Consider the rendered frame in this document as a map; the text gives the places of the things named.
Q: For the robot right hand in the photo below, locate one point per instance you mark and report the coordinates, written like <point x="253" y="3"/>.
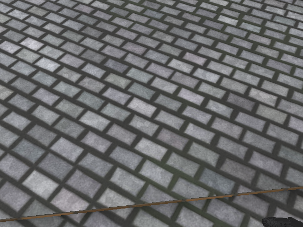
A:
<point x="281" y="222"/>

